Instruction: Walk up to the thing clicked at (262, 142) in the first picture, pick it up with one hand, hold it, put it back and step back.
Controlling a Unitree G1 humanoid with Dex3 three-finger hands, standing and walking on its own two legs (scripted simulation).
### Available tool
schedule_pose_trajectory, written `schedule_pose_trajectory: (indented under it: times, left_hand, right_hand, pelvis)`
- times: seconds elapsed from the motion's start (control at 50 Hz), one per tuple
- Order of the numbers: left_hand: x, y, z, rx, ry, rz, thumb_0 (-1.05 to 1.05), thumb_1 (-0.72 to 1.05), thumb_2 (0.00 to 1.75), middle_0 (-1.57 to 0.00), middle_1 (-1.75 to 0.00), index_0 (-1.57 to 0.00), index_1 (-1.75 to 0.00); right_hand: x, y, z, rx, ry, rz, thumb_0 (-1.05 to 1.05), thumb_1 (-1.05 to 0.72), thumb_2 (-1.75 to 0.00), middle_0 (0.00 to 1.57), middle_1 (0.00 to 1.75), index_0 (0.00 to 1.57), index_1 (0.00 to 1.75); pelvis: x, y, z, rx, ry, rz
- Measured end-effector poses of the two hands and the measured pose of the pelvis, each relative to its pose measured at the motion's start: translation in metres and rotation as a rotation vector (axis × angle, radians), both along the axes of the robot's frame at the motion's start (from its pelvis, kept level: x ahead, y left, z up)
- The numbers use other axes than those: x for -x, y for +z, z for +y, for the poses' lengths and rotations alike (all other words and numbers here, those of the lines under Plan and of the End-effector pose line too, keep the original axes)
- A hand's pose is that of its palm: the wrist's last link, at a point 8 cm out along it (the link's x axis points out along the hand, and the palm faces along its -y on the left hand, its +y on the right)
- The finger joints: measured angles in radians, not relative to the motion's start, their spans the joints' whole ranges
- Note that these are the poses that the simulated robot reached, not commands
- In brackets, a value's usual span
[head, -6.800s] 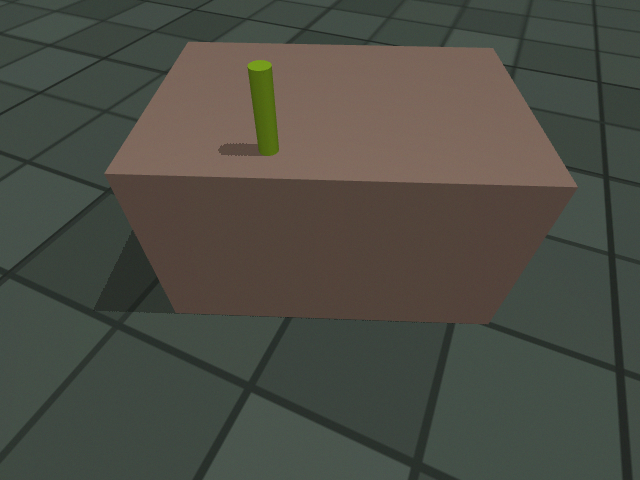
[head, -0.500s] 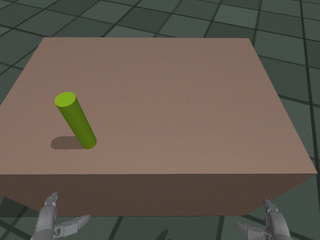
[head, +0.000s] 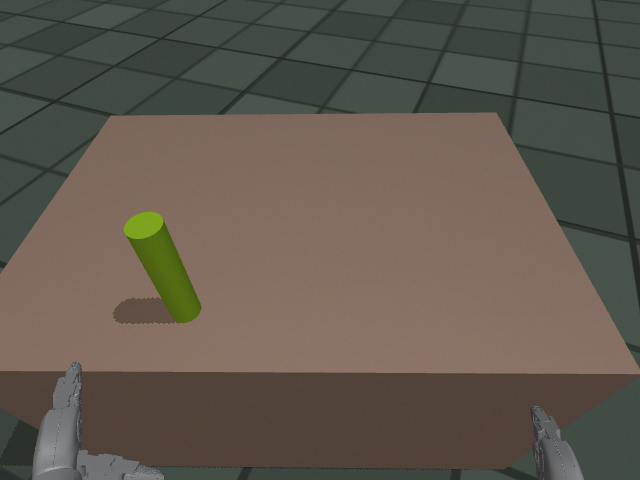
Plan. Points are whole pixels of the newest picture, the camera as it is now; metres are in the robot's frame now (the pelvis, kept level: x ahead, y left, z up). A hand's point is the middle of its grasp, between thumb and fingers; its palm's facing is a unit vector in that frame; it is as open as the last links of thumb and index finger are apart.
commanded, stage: rise first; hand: left
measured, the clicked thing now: (167, 273) +0.42 +0.27 -0.02
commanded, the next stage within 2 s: go down in 0.62 s
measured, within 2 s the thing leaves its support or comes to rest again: neither
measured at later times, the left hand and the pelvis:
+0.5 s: hand (97, 438) +0.16 +0.27 +0.02, palm faces +0.32 -0.87 -0.38, open 17.4 cm; pelvis -0.02 +0.00 +0.00, yaw +1 degrees
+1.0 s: hand (85, 416) +0.18 +0.28 +0.03, palm faces +0.36 -0.88 -0.31, open 17.5 cm; pelvis -0.01 +0.00 +0.00, yaw +1 degrees
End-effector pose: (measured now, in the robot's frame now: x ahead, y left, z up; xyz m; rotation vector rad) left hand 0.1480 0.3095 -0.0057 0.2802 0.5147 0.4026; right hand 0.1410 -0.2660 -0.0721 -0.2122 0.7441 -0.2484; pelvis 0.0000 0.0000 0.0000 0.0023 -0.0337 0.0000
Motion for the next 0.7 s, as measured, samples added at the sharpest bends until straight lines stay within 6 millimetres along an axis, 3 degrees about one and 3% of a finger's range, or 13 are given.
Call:
schedule_pose_trajectory:
  times: [0.44, 0.7]
  left_hand:
    - [0.019, 0.044, -0.004, -0.079, -0.048, -0.161, -0.01, -0.52, 0.03, -0.05, -0.05, -0.06, -0.05]
    - [0.02, 0.06, -0.006, -0.108, -0.085, -0.234, -0.01, -0.53, 0.04, -0.05, -0.05, -0.06, -0.05]
  right_hand:
    - [0.01, -0.014, 0.007, -0.027, 0.023, 0.035, -0.01, 0.53, -0.04, 0.06, 0.06, 0.06, 0.05]
    - [0.008, -0.011, 0.01, -0.031, 0.028, 0.007, -0.01, 0.52, -0.05, 0.06, 0.06, 0.06, 0.05]
  pelvis:
    - [0.015, 0.001, -0.003, 0.0, 0.009, -0.03]
    - [0.016, 0.001, -0.002, -0.001, 0.012, -0.038]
